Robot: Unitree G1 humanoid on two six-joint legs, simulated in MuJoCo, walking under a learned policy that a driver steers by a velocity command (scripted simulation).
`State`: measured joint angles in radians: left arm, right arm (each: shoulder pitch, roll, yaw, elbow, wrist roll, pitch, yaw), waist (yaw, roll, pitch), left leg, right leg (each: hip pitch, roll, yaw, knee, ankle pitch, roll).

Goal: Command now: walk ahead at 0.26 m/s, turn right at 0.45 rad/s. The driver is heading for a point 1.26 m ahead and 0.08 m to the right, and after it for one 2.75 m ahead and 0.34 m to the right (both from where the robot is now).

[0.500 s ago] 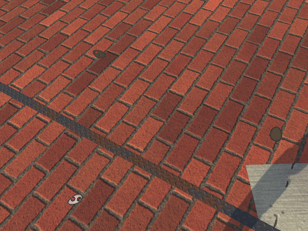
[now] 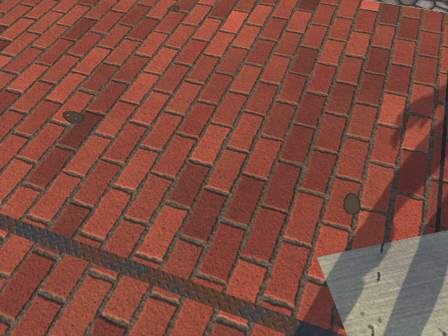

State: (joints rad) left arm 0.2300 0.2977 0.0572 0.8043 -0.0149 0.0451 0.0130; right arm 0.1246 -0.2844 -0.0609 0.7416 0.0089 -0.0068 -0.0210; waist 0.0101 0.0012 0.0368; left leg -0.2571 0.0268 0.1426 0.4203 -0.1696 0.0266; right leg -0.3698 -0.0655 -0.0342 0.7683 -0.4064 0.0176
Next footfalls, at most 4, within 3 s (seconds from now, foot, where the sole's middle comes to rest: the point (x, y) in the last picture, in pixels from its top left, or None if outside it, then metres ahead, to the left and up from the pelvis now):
0.06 right None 0.04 -0.11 -0.78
0.54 left None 0.43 0.03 -0.78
1.04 right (324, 278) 0.66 -0.25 -0.78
1.56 left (232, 213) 0.91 0.03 -0.78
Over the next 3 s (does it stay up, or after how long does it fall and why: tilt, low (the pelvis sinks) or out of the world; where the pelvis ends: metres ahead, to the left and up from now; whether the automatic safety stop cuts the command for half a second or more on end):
stays up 1.57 -0.04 0.00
